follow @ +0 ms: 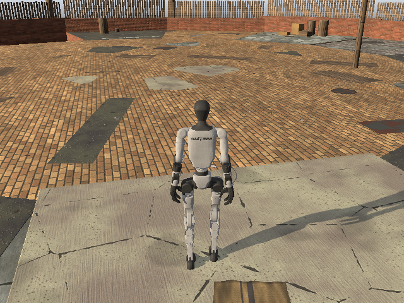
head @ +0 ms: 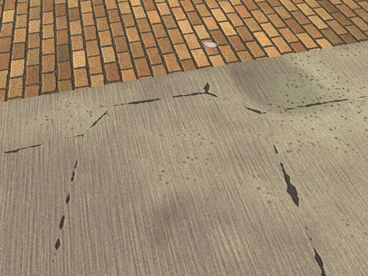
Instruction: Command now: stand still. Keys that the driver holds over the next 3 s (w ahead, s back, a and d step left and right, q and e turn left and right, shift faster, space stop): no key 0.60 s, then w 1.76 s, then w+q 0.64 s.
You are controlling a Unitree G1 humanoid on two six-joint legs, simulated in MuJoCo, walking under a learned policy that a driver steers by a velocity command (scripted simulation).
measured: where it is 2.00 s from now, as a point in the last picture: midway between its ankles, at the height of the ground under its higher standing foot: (211, 246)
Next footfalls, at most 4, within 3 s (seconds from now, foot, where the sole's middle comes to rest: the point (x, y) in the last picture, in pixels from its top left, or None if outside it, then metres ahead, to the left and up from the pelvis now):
0.96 right None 0.16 -0.14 -0.77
1.50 left None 0.50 0.03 -0.77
2.06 right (228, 200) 0.81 -0.15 -0.77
2.66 left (187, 145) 1.11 0.02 -0.77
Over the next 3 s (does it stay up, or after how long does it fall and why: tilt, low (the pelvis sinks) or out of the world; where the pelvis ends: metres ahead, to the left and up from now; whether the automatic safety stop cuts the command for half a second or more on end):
stays up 1.12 -0.02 0.01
